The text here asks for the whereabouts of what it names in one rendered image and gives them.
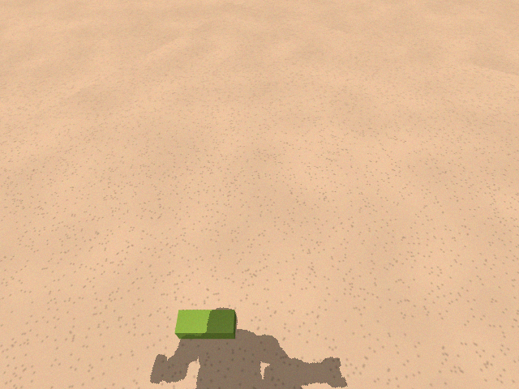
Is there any carton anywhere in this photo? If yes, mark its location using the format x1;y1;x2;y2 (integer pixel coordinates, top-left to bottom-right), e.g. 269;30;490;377
175;310;236;339

